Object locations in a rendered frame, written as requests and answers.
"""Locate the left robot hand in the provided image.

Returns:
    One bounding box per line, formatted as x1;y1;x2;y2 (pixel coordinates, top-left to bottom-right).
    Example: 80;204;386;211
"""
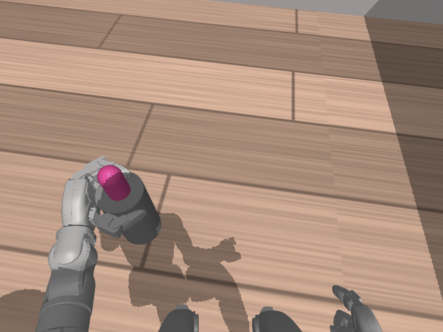
62;156;147;239

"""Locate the right robot hand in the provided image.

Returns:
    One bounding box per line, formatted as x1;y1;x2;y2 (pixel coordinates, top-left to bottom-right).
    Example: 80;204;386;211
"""
329;285;383;332

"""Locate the left robot arm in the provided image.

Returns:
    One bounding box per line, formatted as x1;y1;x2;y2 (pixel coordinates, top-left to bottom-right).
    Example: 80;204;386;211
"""
35;225;98;332

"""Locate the bottle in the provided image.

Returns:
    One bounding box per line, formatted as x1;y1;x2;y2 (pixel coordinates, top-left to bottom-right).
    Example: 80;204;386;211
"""
95;165;161;245

